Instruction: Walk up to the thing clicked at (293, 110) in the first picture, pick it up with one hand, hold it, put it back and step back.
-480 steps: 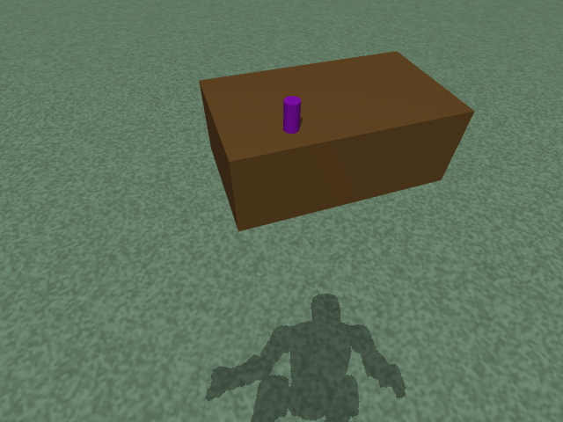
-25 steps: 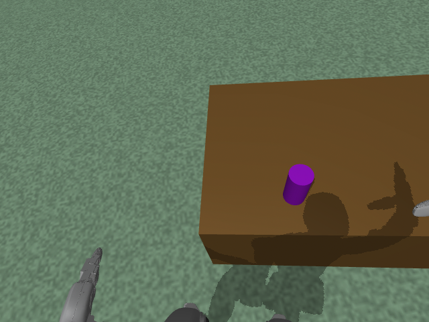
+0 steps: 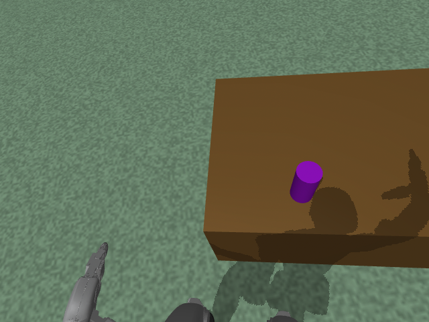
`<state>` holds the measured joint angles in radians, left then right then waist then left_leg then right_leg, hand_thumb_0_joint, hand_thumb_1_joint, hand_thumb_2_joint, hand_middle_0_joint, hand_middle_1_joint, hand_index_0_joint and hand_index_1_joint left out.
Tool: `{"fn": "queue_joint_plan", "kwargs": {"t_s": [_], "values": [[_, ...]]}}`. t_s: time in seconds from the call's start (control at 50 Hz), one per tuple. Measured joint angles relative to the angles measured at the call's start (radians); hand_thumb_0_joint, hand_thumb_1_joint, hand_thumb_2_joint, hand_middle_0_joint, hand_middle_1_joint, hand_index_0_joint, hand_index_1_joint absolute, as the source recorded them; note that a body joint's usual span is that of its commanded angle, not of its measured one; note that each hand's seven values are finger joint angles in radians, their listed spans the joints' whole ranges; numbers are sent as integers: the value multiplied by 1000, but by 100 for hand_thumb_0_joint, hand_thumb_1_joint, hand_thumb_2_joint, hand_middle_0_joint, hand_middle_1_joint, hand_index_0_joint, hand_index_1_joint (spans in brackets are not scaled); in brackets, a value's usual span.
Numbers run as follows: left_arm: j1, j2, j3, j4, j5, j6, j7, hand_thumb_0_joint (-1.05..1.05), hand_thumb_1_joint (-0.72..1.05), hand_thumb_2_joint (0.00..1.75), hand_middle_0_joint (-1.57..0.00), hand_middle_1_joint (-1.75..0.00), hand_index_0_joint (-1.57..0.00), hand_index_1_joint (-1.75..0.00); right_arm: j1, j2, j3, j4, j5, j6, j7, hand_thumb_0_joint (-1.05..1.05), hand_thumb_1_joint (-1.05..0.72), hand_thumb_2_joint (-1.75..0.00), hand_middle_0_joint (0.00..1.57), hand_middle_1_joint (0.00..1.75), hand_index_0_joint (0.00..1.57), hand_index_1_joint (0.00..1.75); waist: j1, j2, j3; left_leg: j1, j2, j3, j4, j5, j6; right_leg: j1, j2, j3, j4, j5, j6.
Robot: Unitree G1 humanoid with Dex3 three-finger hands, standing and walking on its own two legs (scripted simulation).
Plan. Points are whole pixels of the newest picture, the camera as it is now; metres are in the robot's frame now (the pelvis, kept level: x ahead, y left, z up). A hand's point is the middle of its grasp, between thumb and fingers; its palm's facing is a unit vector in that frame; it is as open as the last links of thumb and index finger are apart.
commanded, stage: go down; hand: right
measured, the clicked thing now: (304, 183) +0.50 -0.17 -0.24
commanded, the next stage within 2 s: approach in 0.30 s
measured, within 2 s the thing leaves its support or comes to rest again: neither
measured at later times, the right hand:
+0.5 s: hand out of the picture +0.43 -0.36 +0.05, palm faces +0.14 +0.99 -0.03, open 17.5 cm
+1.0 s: hand (358, 188) +0.46 -0.28 -0.16, palm faces +0.10 +0.99 +0.06, open 17.7 cm
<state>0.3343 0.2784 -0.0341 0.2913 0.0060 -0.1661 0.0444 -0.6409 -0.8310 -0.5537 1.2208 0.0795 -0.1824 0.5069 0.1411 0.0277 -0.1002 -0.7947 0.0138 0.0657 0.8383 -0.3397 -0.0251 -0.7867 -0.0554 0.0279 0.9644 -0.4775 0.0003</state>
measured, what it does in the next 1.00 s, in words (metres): lowers itself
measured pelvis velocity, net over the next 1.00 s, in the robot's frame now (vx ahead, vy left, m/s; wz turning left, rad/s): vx -0.04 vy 0.00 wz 0.06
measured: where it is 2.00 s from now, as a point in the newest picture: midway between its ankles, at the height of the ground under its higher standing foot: outside the picture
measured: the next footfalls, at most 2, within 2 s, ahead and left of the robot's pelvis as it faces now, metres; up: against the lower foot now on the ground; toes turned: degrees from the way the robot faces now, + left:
none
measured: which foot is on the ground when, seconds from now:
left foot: down 0.00-1.00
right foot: down 0.00-1.00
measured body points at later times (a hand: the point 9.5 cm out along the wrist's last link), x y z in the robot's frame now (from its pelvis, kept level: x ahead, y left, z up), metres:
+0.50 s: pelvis +0.00 +0.00 -0.01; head +0.11 -0.05 +0.42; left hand +0.15 +0.26 -0.03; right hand +0.42 -0.41 +0.06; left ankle +0.03 +0.14 -0.69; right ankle -0.01 -0.11 -0.69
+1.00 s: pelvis -0.04 +0.00 -0.11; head +0.16 -0.08 +0.28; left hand +0.13 +0.27 -0.05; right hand +0.44 -0.33 -0.16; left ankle +0.03 +0.14 -0.69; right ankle -0.01 -0.11 -0.69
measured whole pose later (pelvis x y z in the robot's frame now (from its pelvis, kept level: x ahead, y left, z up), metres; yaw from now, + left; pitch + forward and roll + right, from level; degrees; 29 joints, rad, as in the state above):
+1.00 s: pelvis -0.04 +0.00 -0.11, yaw +3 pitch +31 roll +7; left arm 0.36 0.31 0.03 -0.09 0.09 -0.22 -0.03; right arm -0.72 -0.80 -0.73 1.28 0.08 -0.58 0.46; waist 0.34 0.07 -0.11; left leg -1.41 0.00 0.09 1.35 -0.47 -0.02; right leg -1.41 -0.07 0.08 1.51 -0.64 0.00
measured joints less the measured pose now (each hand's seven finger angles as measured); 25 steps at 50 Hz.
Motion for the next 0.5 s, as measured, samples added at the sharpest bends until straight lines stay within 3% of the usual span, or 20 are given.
{"fn": "queue_joint_plan", "kwargs": {"t_s": [0.38, 0.5], "values": [[0, 16, -1, -33, 5, 8, 8, 0, -53, 6, -6, -6, -7, -6, -99, -74, -31, 53, -13, -17, 23, -1, 55, -6, 4, 6, 5, 5, 29, 5, 2, -58, -1, 8, 40, -10, 2, -62, -1, 11, 44, -11, 1], [-7, 10, -9, -21, 11, -5, 4, 0, -53, 5, -6, -5, -6, -6, -118, -81, -17, 82, 6, -40, 33, -1, 55, -6, 4, 6, 5, 5, 32, 3, -7, -87, -1, 7, 54, -13, 0, -93, -2, 11, 63, -17, 0]]}}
